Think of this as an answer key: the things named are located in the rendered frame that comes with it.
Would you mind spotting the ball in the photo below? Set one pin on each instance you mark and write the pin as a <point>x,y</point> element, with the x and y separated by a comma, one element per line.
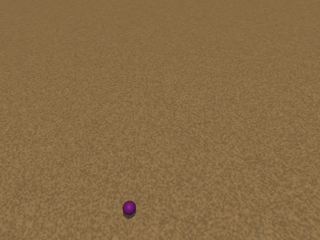
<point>129,207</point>

